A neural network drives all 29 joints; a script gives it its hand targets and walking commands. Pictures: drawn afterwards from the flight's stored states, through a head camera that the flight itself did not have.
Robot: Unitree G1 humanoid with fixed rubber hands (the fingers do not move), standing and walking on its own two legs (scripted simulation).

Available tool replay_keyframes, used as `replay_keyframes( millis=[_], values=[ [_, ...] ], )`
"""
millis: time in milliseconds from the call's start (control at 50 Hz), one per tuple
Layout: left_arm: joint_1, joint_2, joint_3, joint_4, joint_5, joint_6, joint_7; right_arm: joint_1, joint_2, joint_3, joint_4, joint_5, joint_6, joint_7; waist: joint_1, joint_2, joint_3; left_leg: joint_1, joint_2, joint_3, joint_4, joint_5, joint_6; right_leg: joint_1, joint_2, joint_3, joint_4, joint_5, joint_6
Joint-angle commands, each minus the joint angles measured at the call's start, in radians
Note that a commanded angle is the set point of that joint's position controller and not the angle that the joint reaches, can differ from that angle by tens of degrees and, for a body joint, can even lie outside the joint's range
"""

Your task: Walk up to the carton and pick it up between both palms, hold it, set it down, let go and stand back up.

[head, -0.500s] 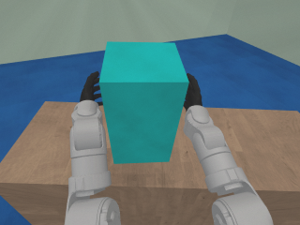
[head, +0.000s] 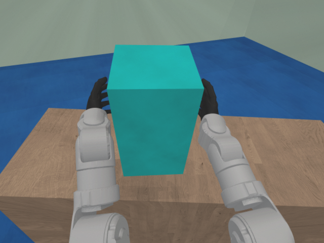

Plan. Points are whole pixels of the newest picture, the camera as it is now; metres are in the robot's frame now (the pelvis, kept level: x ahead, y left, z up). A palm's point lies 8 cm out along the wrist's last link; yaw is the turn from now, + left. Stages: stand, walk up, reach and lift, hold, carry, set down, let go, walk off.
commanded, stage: hold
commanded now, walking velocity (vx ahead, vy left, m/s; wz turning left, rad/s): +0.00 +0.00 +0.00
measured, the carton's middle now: (153, 117) +0.40 +0.01 +0.16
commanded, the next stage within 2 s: none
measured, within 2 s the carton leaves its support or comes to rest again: neither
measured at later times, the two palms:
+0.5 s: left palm (96, 110) +0.37 +0.14 +0.20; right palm (207, 113) +0.37 -0.12 +0.19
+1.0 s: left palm (94, 112) +0.37 +0.14 +0.20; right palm (204, 115) +0.37 -0.11 +0.18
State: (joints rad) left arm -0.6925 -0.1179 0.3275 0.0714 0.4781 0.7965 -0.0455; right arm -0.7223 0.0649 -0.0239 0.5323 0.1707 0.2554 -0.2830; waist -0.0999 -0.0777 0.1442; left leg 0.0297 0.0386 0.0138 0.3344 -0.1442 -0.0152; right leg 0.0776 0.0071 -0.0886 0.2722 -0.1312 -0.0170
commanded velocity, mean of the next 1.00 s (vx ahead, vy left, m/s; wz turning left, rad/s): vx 0.00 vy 0.00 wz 0.00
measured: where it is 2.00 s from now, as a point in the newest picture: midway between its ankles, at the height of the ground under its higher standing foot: outside the picture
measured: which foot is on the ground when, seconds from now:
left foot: down 0.00-1.00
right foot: down 0.00-1.00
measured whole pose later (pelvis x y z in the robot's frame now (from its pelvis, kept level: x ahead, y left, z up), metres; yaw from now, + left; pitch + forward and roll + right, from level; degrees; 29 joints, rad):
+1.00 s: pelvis +0.01 +0.01 +0.00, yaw +1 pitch -13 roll -1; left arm -0.67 -0.12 0.30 0.06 0.47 0.80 -0.03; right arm -0.69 0.06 -0.01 0.52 0.18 0.22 -0.28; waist -0.11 -0.08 0.15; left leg 0.03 0.03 0.01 0.35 -0.16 0.00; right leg 0.09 -0.01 -0.10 0.27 -0.14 0.00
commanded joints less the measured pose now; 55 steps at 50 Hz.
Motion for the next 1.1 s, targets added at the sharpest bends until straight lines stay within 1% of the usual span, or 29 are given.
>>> replay_keyframes(
  millis=[0, 100, 120, 240, 300, 320, 340, 360, 400, 460, 580, 640, 680, 780, 860, 940, 1080],
  values=[
    [-0.560, -0.480, -0.436, -0.047, -0.165, -0.038, -0.139, -0.768, 0.441, 0.302, -0.306, 0.036, -0.093, 0.118, -0.018, 0.105, -0.449, 0.146, -0.056, 0.057, -0.022, 0.184, 0.018, 0.030, 0.050, -0.051, -0.035, 0.077, 0.052],
    [-0.565, -0.485, -0.454, -0.073, -0.175, -0.041, -0.139, -0.774, 0.445, 0.318, -0.331, 0.045, -0.097, 0.116, -0.022, 0.112, -0.486, 0.165, -0.057, 0.054, -0.004, 0.233, 0.011, 0.048, 0.051, -0.051, -0.028, 0.124, 0.053],
    [-0.555, -0.484, -0.453, -0.065, -0.174, -0.040, -0.139, -0.778, 0.445, 0.323, -0.340, 0.046, -0.098, 0.115, -0.018, 0.107, -0.488, 0.167, -0.058, 0.054, -0.001, 0.235, 0.011, 0.048, 0.051, -0.049, -0.029, 0.127, 0.053],
    [-0.566, -0.475, -0.454, -0.086, -0.175, -0.041, -0.140, -0.763, 0.451, 0.328, -0.336, 0.047, -0.093, 0.112, -0.021, 0.102, -0.485, 0.157, -0.062, 0.055, -0.006, 0.222, 0.015, 0.053, 0.048, -0.048, -0.028, 0.129, 0.057],
    [-0.557, -0.475, -0.453, -0.065, -0.175, -0.039, -0.139, -0.774, 0.451, 0.324, -0.342, 0.043, -0.094, 0.112, -0.020, 0.103, -0.471, 0.146, -0.062, 0.057, -0.011, 0.204, 0.018, 0.048, 0.046, -0.046, -0.029, 0.120, 0.056],
    [-0.554, -0.474, -0.449, -0.071, -0.173, -0.040, -0.139, -0.774, 0.454, 0.330, -0.346, 0.045, -0.095, 0.113, -0.014, 0.097, -0.474, 0.146, -0.062, 0.057, -0.010, 0.210, 0.021, 0.053, 0.047, -0.045, -0.029, 0.128, 0.057],
    [-0.631, -0.428, -0.416, -0.081, -0.179, -0.065, -0.137, -0.750, 0.478, 0.352, -0.291, 0.032, -0.084, 0.114, 0.023, 0.075, -0.491, 0.089, -0.078, 0.047, -0.026, 0.123, 0.039, 0.080, 0.016, -0.040, -0.038, 0.108, 0.070],
    [-0.617, -0.437, -0.417, -0.047, -0.177, -0.071, -0.132, -0.752, 0.500, 0.342, -0.285, 0.023, -0.083, 0.119, 0.017, 0.079, -0.469, 0.075, -0.070, 0.048, -0.049, 0.071, 0.047, 0.057, 0.017, -0.032, -0.034, 0.105, 0.069],
    [-0.613, -0.440, -0.411, -0.040, -0.170, -0.075, -0.129, -0.746, 0.503, 0.328, -0.269, 0.009, -0.088, 0.127, 0.019, 0.072, -0.459, 0.076, -0.066, 0.052, -0.056, 0.067, 0.051, 0.056, 0.020, -0.032, -0.030, 0.098, 0.068],
    [-0.604, -0.461, -0.412, -0.036, -0.167, -0.074, -0.132, -0.755, 0.495, 0.325, -0.274, 0.016, -0.096, 0.125, 0.015, 0.082, -0.479, 0.100, -0.067, 0.047, -0.038, 0.118, 0.044, 0.072, 0.025, -0.034, -0.030, 0.124, 0.064],
    [-0.590, -0.478, -0.449, -0.059, -0.184, -0.073, -0.141, -0.742, 0.485, 0.339, -0.299, 0.037, -0.100, 0.107, -0.024, 0.085, -0.510, 0.137, -0.068, 0.041, -0.005, 0.204, 0.020, 0.091, 0.033, -0.044, -0.020, 0.200, 0.071],
    [-0.581, -0.484, -0.469, -0.066, -0.186, -0.072, -0.141, -0.723, 0.477, 0.334, -0.300, 0.038, -0.096, 0.105, -0.039, 0.097, -0.489, 0.135, -0.065, 0.037, -0.004, 0.216, 0.008, 0.086, 0.035, -0.050, -0.020, 0.192, 0.069],
    [-0.577, -0.487, -0.478, -0.069, -0.183, -0.071, -0.140, -0.713, 0.471, 0.328, -0.297, 0.036, -0.093, 0.107, -0.044, 0.108, -0.468, 0.131, -0.060, 0.035, -0.007, 0.219, 0.001, 0.078, 0.038, -0.054, -0.020, 0.172, 0.066],
    [-0.573, -0.501, -0.494, -0.086, -0.179, -0.068, -0.131, -0.715, 0.457, 0.326, -0.303, 0.040, -0.095, 0.117, -0.040, 0.133, -0.457, 0.138, -0.050, 0.029, -0.006, 0.251, -0.011, 0.066, 0.045, -0.060, -0.019, 0.136, 0.053],
    [-0.576, -0.507, -0.503, -0.104, -0.184, -0.069, -0.121, -0.732, 0.453, 0.338, -0.318, 0.047, -0.102, 0.123, -0.031, 0.138, -0.483, 0.157, -0.045, 0.026, 0.003, 0.280, -0.012, 0.056, 0.049, -0.060, -0.017, 0.129, 0.046],
    [-0.576, -0.500, -0.495, -0.100, -0.185, -0.070, -0.113, -0.740, 0.453, 0.344, -0.316, 0.044, -0.106, 0.127, -0.019, 0.124, -0.494, 0.157, -0.045, 0.029, -0.001, 0.263, -0.003, 0.051, 0.050, -0.056, -0.020, 0.121, 0.044],
    [-0.582, -0.482, -0.447, -0.060, -0.171, -0.069, -0.119, -0.743, 0.464, 0.326, -0.286, 0.023, -0.104, 0.133, -0.003, 0.090, -0.468, 0.118, -0.053, 0.042, -0.030, 0.172, 0.024, 0.060, 0.041, -0.044, -0.029, 0.098, 0.048]
  ],
)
